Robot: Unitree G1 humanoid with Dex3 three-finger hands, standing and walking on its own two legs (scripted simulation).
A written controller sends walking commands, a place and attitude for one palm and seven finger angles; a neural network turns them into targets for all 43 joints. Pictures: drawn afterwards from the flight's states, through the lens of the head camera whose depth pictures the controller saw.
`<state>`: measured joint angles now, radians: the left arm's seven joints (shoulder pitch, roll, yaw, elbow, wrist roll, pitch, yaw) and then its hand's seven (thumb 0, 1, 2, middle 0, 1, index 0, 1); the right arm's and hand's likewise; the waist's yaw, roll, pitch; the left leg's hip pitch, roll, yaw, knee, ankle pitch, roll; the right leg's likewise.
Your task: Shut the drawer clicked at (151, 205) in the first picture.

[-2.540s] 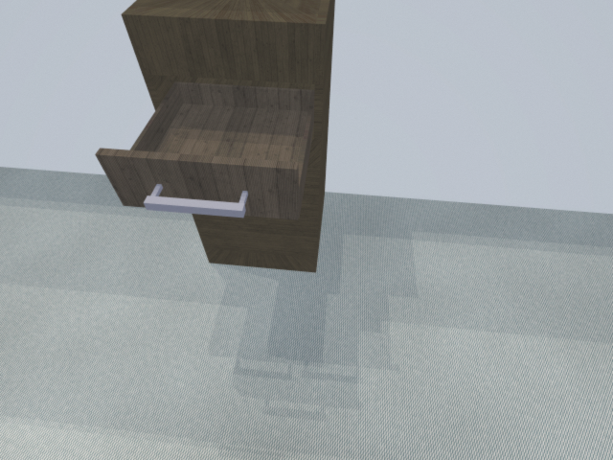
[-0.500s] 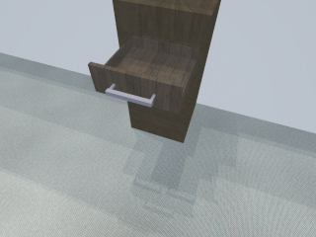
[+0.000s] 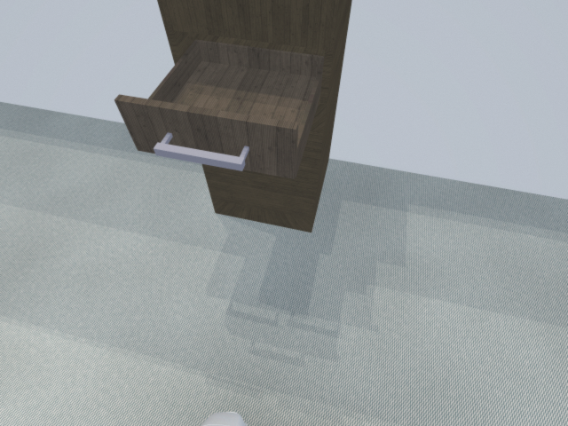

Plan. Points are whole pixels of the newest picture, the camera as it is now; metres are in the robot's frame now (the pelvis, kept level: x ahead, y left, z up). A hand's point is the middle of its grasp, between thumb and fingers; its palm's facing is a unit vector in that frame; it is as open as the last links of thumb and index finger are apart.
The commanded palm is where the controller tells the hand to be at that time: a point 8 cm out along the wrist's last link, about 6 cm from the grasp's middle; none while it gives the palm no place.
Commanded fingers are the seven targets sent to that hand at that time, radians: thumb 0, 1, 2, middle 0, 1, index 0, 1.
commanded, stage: turn to face it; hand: left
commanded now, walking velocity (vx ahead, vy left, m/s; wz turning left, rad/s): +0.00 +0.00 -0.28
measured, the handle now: (202, 150) +0.62 +0.22 -0.04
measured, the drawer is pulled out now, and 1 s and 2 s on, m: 0.30 0.30 0.30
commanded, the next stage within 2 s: take the last steps up to it in 0.28 s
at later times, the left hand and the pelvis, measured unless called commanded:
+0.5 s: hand out of the picture +0.05 +0.18 -0.16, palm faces -0.08 -0.97 -0.25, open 7.4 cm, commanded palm none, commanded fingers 0.00 0.90 0.90 -0.20 -0.30 -0.20 -0.30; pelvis -0.02 -0.02 +0.00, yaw -7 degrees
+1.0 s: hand out of the picture +0.10 +0.12 -0.15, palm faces -0.03 -0.98 -0.22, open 7.4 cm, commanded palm none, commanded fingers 0.00 0.90 0.90 -0.20 -0.30 -0.20 -0.30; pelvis +0.08 -0.06 +0.02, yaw -5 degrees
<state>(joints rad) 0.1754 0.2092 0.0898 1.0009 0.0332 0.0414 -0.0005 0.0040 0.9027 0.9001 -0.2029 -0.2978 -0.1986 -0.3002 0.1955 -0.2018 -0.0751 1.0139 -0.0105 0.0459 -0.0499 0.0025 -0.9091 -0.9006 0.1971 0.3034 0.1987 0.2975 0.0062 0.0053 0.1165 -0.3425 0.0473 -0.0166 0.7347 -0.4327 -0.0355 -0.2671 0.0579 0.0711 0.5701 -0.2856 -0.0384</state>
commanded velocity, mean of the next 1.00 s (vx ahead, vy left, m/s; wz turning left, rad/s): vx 0.19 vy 0.09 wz -0.07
